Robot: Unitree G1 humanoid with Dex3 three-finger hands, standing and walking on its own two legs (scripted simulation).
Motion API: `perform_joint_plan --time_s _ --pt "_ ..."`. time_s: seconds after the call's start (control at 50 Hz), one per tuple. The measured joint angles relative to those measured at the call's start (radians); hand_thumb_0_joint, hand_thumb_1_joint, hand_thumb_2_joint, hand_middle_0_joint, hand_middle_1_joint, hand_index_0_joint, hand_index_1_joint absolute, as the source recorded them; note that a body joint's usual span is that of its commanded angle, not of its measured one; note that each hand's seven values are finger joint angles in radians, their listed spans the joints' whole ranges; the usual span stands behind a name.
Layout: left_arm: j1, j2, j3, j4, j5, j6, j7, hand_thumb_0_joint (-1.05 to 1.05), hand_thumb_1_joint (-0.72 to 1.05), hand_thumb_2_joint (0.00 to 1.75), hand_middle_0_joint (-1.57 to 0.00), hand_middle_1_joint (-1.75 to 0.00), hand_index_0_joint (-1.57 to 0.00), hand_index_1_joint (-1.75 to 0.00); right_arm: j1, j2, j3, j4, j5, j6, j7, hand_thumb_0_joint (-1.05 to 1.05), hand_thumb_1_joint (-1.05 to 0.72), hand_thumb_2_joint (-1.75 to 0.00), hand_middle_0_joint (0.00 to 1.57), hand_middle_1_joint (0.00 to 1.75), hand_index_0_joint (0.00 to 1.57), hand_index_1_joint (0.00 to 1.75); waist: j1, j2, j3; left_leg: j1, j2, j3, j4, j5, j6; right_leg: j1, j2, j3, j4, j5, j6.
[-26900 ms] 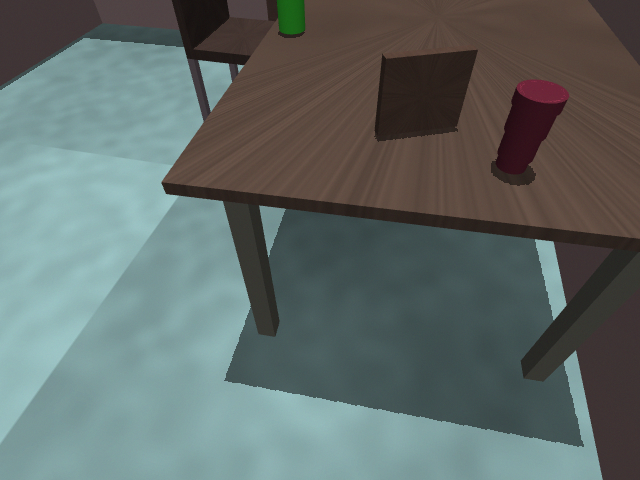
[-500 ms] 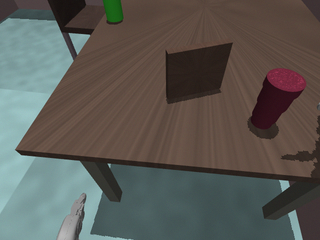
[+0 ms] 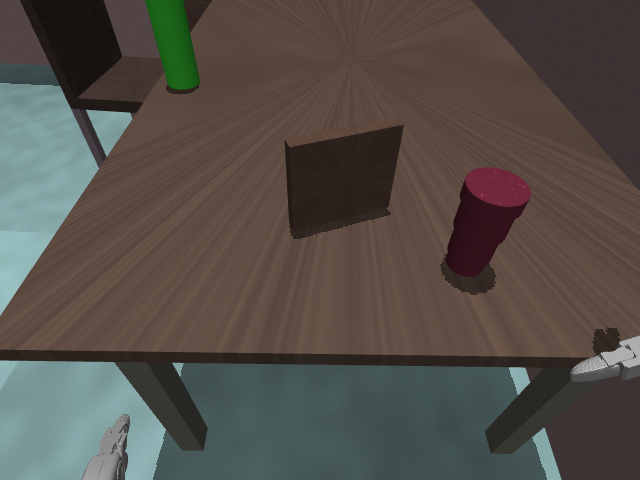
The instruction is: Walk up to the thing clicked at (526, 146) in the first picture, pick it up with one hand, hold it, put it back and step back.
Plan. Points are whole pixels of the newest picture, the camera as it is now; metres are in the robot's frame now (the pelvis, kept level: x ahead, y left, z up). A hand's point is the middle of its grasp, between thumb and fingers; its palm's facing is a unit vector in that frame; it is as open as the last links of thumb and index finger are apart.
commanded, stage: sink last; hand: right
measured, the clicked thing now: (479, 228) +0.47 -0.22 +0.07
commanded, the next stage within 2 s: home in 0.66 s
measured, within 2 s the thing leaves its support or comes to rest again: neither
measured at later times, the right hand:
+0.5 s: hand out of the picture +0.14 -0.26 +0.15, palm faces +0.48 +0.76 -0.44, open 17.7 cm
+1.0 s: hand (605, 473) +0.14 -0.24 +0.07, palm faces +0.37 +0.86 -0.37, open 17.6 cm
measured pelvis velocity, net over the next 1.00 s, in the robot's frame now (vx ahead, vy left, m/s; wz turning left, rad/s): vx -0.03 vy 0.03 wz -0.04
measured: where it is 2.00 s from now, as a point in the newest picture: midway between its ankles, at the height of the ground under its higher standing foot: outside the picture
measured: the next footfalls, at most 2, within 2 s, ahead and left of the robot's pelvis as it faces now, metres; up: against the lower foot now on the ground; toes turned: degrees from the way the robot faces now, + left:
none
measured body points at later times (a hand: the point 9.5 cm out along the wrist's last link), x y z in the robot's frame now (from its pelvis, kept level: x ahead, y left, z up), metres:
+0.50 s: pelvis -0.03 +0.03 +0.00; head -0.04 +0.05 +0.45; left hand +0.14 +0.29 -0.08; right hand +0.11 -0.29 +0.18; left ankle -0.02 +0.14 -0.73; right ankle -0.02 -0.10 -0.73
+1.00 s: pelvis -0.03 +0.03 +0.01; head -0.03 +0.03 +0.46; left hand +0.15 +0.25 -0.08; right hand +0.12 -0.29 +0.09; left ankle -0.02 +0.14 -0.73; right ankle -0.02 -0.10 -0.73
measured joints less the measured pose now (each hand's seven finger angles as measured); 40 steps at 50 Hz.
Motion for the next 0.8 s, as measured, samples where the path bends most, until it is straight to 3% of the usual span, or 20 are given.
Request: perform_joint_plan --time_s 0.12,0.3,0.44,0.62,0.8 --pt "0.000 -0.029 -0.001 -0.012 0.011 0.024 0.026 -0.01 -0.52 0.07 -0.05 -0.04 -0.05 -0.04 0.234 0.058 0.014 -0.272 0.008 -0.034 -0.026 -0.02 0.59 -0.04 0.06 0.05 0.06 0.06 -0.012 0.009 0.046 0.056 0.003 0.018 -0.009 0.002 0.009 0.058 0.004 0.017 -0.029 0.019 0.009" --pt "0.000 -0.041 0.031 -0.022 0.020 0.004 0.031 -0.01 -0.51 0.05 -0.05 -0.04 -0.05 -0.04 0.463 0.100 0.008 -0.425 0.009 -0.094 -0.021 -0.02 0.61 -0.04 0.06 0.06 0.06 0.06 -0.024 -0.005 0.063 0.100 0.012 0.038 -0.012 0.007 0.017 0.108 0.013 0.038 -0.066 0.052 0.017" --pt "-0.037 -0.034 0.062 0.068 0.031 -0.017 0.040 -0.01 -0.50 0.05 -0.06 -0.05 -0.05 -0.04 0.445 0.103 -0.021 -0.389 0.001 -0.144 -0.020 -0.02 0.60 -0.04 0.06 0.06 0.06 0.06 -0.028 -0.009 0.099 0.109 0.014 0.050 -0.011 0.021 0.027 0.125 0.015 0.049 -0.090 0.085 0.024" --pt "-0.038 -0.043 0.037 0.091 0.043 -0.051 0.037 -0.01 -0.51 0.05 -0.06 -0.05 -0.05 -0.05 0.397 0.072 -0.062 -0.332 -0.007 -0.234 -0.016 -0.02 0.59 -0.05 0.06 0.06 0.06 0.06 -0.023 0.002 0.116 0.114 0.006 0.049 -0.032 0.045 0.036 0.139 0.008 0.048 -0.126 0.116 0.033" --pt "-0.032 -0.035 0.034 0.065 0.035 -0.075 0.027 -0.01 -0.52 0.07 -0.06 -0.05 -0.05 -0.05 0.406 0.092 -0.040 -0.262 -0.006 -0.285 -0.002 -0.02 0.57 -0.05 0.06 0.06 0.06 0.06 -0.013 0.009 0.120 0.136 0.005 0.043 -0.063 0.059 0.034 0.163 0.007 0.041 -0.156 0.127 0.031"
